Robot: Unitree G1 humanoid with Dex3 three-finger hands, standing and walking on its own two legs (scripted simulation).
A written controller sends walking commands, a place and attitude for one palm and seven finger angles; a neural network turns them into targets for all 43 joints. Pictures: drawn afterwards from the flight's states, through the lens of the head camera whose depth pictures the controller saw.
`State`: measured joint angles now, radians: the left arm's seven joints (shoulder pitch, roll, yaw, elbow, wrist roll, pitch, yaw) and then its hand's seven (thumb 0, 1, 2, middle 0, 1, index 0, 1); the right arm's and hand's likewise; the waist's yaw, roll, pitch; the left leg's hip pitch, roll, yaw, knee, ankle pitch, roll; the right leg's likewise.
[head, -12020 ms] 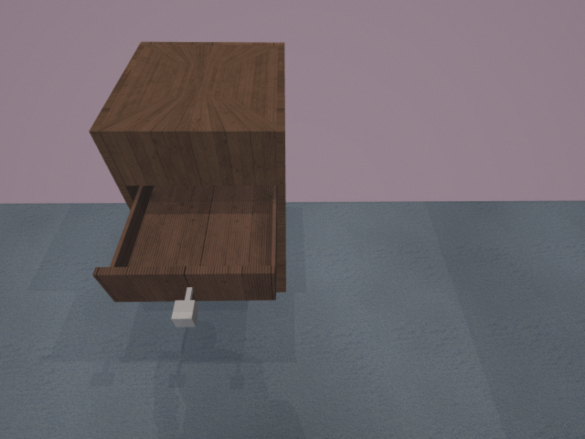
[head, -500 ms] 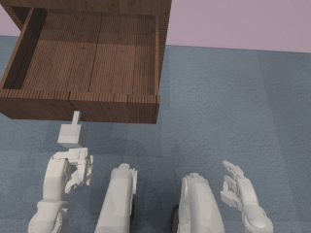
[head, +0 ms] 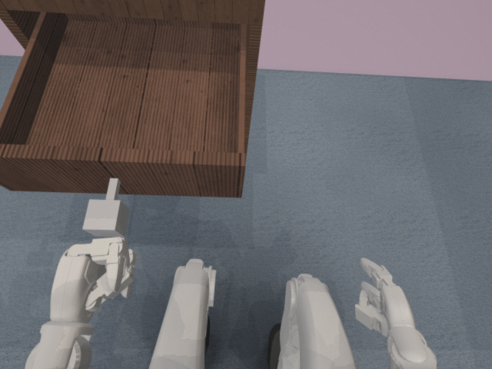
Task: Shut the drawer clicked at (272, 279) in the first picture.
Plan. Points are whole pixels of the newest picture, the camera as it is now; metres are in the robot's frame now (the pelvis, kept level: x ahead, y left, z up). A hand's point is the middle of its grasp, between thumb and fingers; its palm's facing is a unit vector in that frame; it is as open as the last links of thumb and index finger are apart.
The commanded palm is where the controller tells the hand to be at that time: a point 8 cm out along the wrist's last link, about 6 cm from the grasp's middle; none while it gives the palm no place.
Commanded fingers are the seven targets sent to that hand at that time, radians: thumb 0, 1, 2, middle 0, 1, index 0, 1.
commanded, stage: push the drawer shut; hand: left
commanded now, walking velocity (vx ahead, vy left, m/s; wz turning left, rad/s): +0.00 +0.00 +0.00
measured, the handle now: (110, 205) +0.34 +0.24 +0.00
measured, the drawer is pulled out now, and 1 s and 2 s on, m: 0.27 0.18 0.05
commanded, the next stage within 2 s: none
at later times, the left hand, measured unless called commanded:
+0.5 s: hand (128, 254) +0.27 +0.20 +0.00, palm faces +0.02 -1.00 -0.07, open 2.8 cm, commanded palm +0.29 +0.24 +0.01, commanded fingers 0.00 0.90 0.90 -1.40 -1.60 -1.40 -1.60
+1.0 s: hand (137, 207) +0.34 +0.20 +0.00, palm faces +0.04 -1.00 -0.07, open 3.0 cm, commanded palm +0.35 +0.24 +0.01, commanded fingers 0.00 0.90 0.90 -1.40 -1.60 -1.40 -1.60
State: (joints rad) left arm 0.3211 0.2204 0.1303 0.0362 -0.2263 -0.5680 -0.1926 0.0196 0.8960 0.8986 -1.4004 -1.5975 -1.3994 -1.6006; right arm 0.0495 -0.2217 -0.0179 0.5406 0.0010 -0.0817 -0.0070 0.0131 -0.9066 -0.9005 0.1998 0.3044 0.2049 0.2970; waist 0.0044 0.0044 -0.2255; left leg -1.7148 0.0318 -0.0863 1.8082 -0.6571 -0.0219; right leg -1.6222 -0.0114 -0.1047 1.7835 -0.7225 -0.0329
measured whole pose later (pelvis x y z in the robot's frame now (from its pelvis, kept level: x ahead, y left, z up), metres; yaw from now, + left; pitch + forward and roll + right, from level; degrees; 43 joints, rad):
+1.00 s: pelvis -0.02 +0.01 +0.00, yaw +0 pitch +32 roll -5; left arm -0.17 0.28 0.16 0.39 -0.15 -0.51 -0.10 -0.03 0.84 1.00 -1.40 -1.60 -1.40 -1.60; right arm 0.13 -0.27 0.04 0.58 -0.01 -0.04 -0.03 0.01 -0.91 -0.90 0.20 0.30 0.21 0.30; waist -0.05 0.01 -0.22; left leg -1.74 0.02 -0.07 1.78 -0.60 0.00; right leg -1.64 -0.02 -0.09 1.75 -0.66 -0.01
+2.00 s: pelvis -0.02 +0.01 -0.01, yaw -1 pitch +35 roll -6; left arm -0.74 0.44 0.34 0.92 -0.08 -0.53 -0.15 -0.05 0.81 0.99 -1.40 -1.60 -1.40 -1.60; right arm 0.19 -0.26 0.06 0.62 -0.05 0.07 -0.02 0.01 -0.91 -0.90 0.20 0.30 0.21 0.30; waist -0.13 0.01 -0.18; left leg -1.82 0.03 -0.08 1.80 -0.59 0.00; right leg -1.72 -0.01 -0.09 1.77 -0.65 -0.01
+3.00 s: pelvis -0.04 +0.01 -0.02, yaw -3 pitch +35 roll -8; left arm -1.05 0.66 0.35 1.14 0.01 -0.44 -0.17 -0.10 0.65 1.04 -1.40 -1.60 -1.44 -1.60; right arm 0.22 -0.26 0.12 0.62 -0.05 0.07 -0.02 0.00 -0.91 -0.90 0.20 0.30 0.21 0.30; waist -0.23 -0.01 -0.14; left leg -1.93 0.03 -0.12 1.84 -0.54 0.00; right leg -1.81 0.00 -0.12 1.78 -0.59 -0.01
